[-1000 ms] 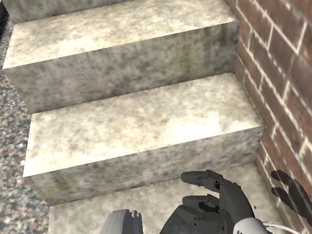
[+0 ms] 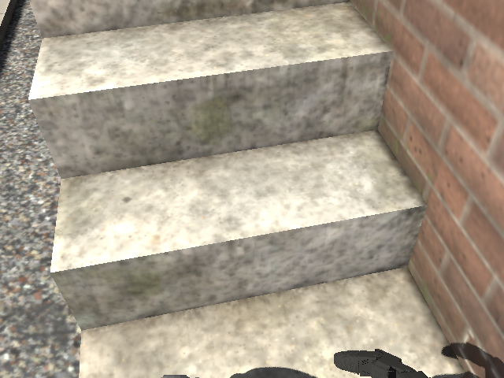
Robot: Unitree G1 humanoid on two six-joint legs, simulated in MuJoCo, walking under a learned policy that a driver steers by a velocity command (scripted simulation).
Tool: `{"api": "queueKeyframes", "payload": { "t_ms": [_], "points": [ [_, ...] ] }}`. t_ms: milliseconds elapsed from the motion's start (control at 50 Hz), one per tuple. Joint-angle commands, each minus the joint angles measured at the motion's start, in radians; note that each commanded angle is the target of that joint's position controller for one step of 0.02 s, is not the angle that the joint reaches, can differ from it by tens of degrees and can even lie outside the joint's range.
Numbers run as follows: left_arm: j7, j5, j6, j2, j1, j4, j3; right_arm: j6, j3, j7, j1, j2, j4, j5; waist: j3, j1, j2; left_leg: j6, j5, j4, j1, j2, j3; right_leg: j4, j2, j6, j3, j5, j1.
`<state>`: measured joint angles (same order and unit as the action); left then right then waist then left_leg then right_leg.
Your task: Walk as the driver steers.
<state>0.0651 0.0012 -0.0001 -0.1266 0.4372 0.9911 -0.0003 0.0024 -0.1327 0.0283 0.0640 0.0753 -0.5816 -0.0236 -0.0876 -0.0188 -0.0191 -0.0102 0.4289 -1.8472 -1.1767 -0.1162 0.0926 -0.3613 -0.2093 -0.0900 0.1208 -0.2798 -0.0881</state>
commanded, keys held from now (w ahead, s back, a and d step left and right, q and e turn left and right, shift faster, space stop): w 1.00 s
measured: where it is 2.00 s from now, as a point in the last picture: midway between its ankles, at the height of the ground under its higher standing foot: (194, 56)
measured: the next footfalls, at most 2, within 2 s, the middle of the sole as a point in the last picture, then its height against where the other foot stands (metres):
left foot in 0.04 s outside the picture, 0.19 m higher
right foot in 0.62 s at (307, 339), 0.19 m higher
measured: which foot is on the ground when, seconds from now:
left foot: up 0.00-0.02, down 0.04-0.64, up 0.66-1.00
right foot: down 0.00-0.08, up 0.10-0.60, down 0.62-1.00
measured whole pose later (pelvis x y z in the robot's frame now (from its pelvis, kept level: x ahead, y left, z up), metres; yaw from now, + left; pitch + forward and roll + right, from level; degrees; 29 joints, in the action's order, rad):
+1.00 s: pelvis +0.47 +0.08 +0.39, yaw -1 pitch +1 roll +0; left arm 0.01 -0.04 -0.01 -0.08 0.42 1.05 0.07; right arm -0.03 -0.14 0.02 0.00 0.08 -0.62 -0.04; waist -0.08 0.01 -0.10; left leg -0.05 0.09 -2.27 -1.35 0.01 0.17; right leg -0.50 -0.09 -0.01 0.15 -0.28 -0.23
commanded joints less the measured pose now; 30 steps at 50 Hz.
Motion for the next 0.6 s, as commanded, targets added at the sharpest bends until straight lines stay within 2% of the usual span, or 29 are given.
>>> {"api": "queueKeyframes", "payload": {
  "t_ms": [20,40,60,80,100,120,140,160,180,200,220,240,260,280,320,340,360,380,400,420,440,460,480,500,520,540,560,580,600],
  "points": [
    [-0.012,0.021,0.018,-0.305,0.119,-0.019,-0.084,-0.025,0.021,0.026,-0.221,0.034,0.149,0.018,0.081,0.0,0.224,-0.038,0.309,0.404,0.575,0.093,-0.305,0.417,-0.137,0.287,-0.013,0.553,-0.231],
    [-0.009,0.012,0.008,-0.358,0.089,-0.008,-0.087,-0.027,0.054,0.015,-0.021,0.082,0.102,0.056,0.028,0.096,0.296,-0.081,0.393,0.415,0.64,0.138,-0.244,0.3,-0.135,0.297,0.037,1.028,-0.108],
    [-0.017,0.014,-0.007,-0.35,-0.042,-0.061,-0.072,-0.039,0.102,0.024,0.173,0.174,0.054,0.066,-0.06,0.225,0.279,-0.164,0.248,0.655,0.663,0.134,-0.087,0.009,-0.094,0.282,0.026,1.331,0.003],
    [-0.036,0.024,-0.018,-0.277,-0.098,-0.127,-0.065,-0.048,0.14,0.018,0.332,0.287,0.0,0.081,-0.138,0.271,-0.039,-0.287,0.413,0.974,0.814,-0.031,0.41,-0.34,0.003,0.256,0.009,1.111,-0.3],
    [-0.057,0.045,-0.034,-0.26,-0.212,-0.173,-0.072,-0.033,0.189,0.004,0.591,0.425,-0.104,0.087,-0.251,0.334,-0.441,-0.328,0.794,1.499,1.047,-0.113,0.872,-0.66,0.147,0.273,-0.11,0.258,-0.518],
    [-0.081,0.027,-0.046,-0.158,-0.296,-0.22,-0.061,-0.038,0.201,-0.018,0.523,0.473,-0.139,0.062,-0.238,0.256,-0.432,-0.243,0.919,1.645,1.034,-0.182,1.13,-1.114,0.275,0.274,-0.31,0.133,-0.697],
    [-0.103,0.0,-0.068,-0.053,-0.343,-0.259,-0.032,-0.038,0.193,-0.034,0.444,0.424,-0.182,0.027,-0.15,0.172,-0.33,-0.14,0.769,1.587,0.963,-0.192,1.02,-1.37,0.287,0.286,-0.423,0.175,-0.813],
    [-0.125,-0.023,-0.085,0.006,-0.39,-0.305,-0.007,-0.025,0.175,-0.035,0.369,0.339,-0.234,0.024,-0.009,0.108,-0.292,-0.118,0.668,1.5,0.82,-0.163,0.803,-1.475,0.268,0.29,-0.37,0.186,-0.882],
    [-0.138,-0.024,-0.089,0.018,-0.384,-0.335,0.006,-0.019,0.14,-0.022,0.27,0.209,-0.263,0.029,0.062,0.045,-0.225,-0.101,0.596,1.412,0.723,-0.137,0.62,-1.542,0.243,0.284,-0.325,0.202,-0.928],
    [-0.145,-0.013,-0.086,0.021,-0.345,-0.346,0.014,-0.02,0.106,-0.017,0.189,0.092,-0.279,0.046,0.097,-0.002,-0.231,-0.085,0.556,1.359,0.651,-0.115,0.482,-1.594,0.25,0.272,-0.327,0.217,-0.954],
    [-0.152,-0.01,-0.084,0.0,-0.292,-0.337,0.018,-0.034,0.076,-0.007,0.157,0.016,-0.295,0.069,0.109,-0.028,-0.235,-0.091,0.451,1.369,0.594,-0.103,0.407,-1.711,0.264,0.26,-0.298,0.221,-0.94],
    [-0.152,0.0,-0.077,-0.018,-0.235,-0.311,0.014,-0.044,0.072,-0.003,0.167,0.009,-0.317,0.079,0.11,-0.042,-0.211,-0.102,0.365,1.38,0.627,-0.103,0.337,-1.787,0.281,0.25,-0.282,0.252,-0.986],
    [-0.141,0.004,-0.077,-0.024,-0.224,-0.311,0.021,-0.048,0.077,0.002,0.203,0.042,-0.331,0.078,0.122,-0.04,-0.175,-0.1,0.281,1.401,0.682,-0.102,0.262,-1.77,0.279,0.24,-0.264,0.266,-1.048],
    [-0.126,-0.002,-0.069,-0.032,-0.237,-0.307,0.025,-0.055,0.079,0.003,0.2,0.058,-0.328,0.092,0.127,-0.036,-0.119,-0.086,0.179,1.418,0.684,-0.117,0.21,-1.798,0.281,0.228,-0.29,0.317,-1.083],
    [-0.1,-0.001,-0.056,-0.044,-0.25,-0.293,0.028,-0.068,0.08,-0.009,0.2,0.107,-0.315,0.117,0.145,-0.026,-0.052,-0.093,0.118,1.453,0.682,-0.14,0.109,-1.788,0.291,0.184,-0.259,0.393,-1.141],
    [-0.085,-0.004,-0.047,-0.036,-0.291,-0.285,0.029,-0.075,0.082,-0.009,0.211,0.133,-0.32,0.121,0.155,-0.006,-0.039,-0.108,0.071,1.478,0.702,-0.158,0.095,-1.874,0.301,0.166,-0.236,0.4,-1.179],
    [-0.077,-0.001,-0.041,-0.022,-0.29,-0.278,0.03,-0.082,0.079,-0.006,0.24,0.142,-0.331,0.126,0.154,0.01,-0.039,-0.123,0.039,1.491,0.735,-0.173,0.079,-1.981,0.31,0.156,-0.219,0.372,-1.223],
    [-0.066,0.01,-0.036,-0.015,-0.326,-0.288,0.033,-0.082,0.08,-0.003,0.287,0.155,-0.345,0.118,0.176,0.034,-0.041,-0.129,0.029,1.502,0.787,-0.182,0.057,-1.991,0.303,0.147,-0.216,0.337,-1.28],
    [-0.061,0.016,-0.036,-0.003,-0.389,-0.311,0.041,-0.083,0.086,-0.001,0.34,0.183,-0.359,0.117,0.196,0.072,-0.053,-0.134,-0.009,1.527,0.866,-0.2,0.055,-2.014,0.293,0.142,-0.208,0.284,-1.375],
    [-0.062,0.025,-0.035,-0.009,-0.424,-0.328,0.043,-0.082,0.088,-0.002,0.386,0.196,-0.369,0.111,0.213,0.095,-0.04,-0.136,-0.006,1.545,0.939,-0.199,0.058,-1.988,0.279,0.132,-0.2,0.246,-1.438],
    [-0.067,0.039,-0.033,0.009,-0.5,-0.35,0.048,-0.08,0.091,-0.003,0.406,0.198,-0.4,0.112,0.234,0.133,-0.081,-0.154,-0.092,1.586,0.998,-0.224,0.045,-2.02,0.269,0.128,-0.181,0.194,-1.5],
    [-0.07,0.039,-0.038,0.008,-0.535,-0.369,0.055,-0.073,0.093,-0.007,0.416,0.202,-0.403,0.102,0.244,0.136,-0.09,-0.16,-0.088,1.607,1.01,-0.203,0.011,-1.921,0.235,0.121,-0.145,0.155,-1.502],
    [-0.073,0.02,-0.027,0.011,-0.617,-0.427,0.073,-0.069,0.098,-0.019,0.416,0.205,-0.419,0.081,0.249,0.136,-0.094,-0.17,-0.079,1.697,0.937,-0.174,-0.032,-1.742,0.2,0.104,-0.046,0.169,-1.409],
    [-0.07,0.01,-0.023,0.003,-0.677,-0.456,0.085,-0.065,0.095,-0.031,0.443,0.185,-0.438,0.06,0.235,0.145,-0.11,-0.19,-0.098,1.791,0.905,-0.181,-0.033,-1.617,0.153,0.103,0.027,0.214,-1.314],
    [-0.067,0.002,-0.021,-0.011,-0.691,-0.466,0.086,-0.059,0.101,-0.04,0.466,0.189,-0.473,0.051,0.222,0.142,-0.114,-0.189,-0.14,1.836,0.939,-0.175,-0.058,-1.49,0.119,0.104,0.064,0.256,-1.222],
    [-0.073,0.002,-0.027,-0.004,-0.719,-0.485,0.108,-0.048,0.117,-0.055,0.425,0.225,-0.486,0.011,0.209,0.105,-0.155,-0.192,-0.293,1.982,0.819,-0.143,-0.14,-1.173,0.101,0.133,0.131,0.183,-0.896],
    [-0.076,0.015,-0.029,0.007,-0.697,-0.465,0.118,-0.034,0.131,-0.054,0.454,0.272,-0.512,-0.017,0.186,0.086,-0.188,-0.182,-0.601,1.938,0.825,-0.093,-0.188,-0.959,0.128,0.164,0.176,0.088,-0.67],
    [-0.086,0.002,-0.034,-0.029,-0.569,-0.43,0.09,-0.041,0.136,-0.047,0.522,0.323,-0.522,0.0,0.009,0.035,-0.283,-0.214,-1.267,1.779,0.955,-0.123,-0.187,-0.988,0.256,0.167,0.231,-0.087,-0.438],
    [-0.088,0.003,-0.028,-0.114,-0.34,-0.353,0.046,-0.048,0.138,-0.041,0.503,0.391,-0.529,0.016,-0.087,-0.092,-0.33,-0.219,-1.744,1.576,1.119,-0.158,-0.19,-0.873,0.296,0.185,0.195,-0.181,-0.329]
  ]
}}
Velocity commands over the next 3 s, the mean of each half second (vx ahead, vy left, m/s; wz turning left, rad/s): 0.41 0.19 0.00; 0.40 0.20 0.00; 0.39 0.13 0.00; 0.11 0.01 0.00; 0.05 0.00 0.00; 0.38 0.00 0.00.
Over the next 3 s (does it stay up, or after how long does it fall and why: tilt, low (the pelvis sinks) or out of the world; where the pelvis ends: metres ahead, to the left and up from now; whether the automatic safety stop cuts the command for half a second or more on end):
stays up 0.98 0.21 0.78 its command is cut before an obstacle from the start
